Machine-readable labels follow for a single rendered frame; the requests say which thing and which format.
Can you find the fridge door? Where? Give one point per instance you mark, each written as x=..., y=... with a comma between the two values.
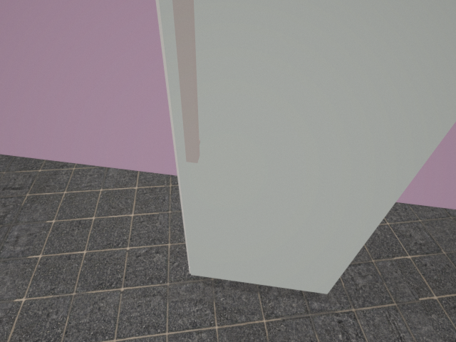
x=314, y=117

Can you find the handle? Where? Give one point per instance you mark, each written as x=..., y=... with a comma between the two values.
x=184, y=18

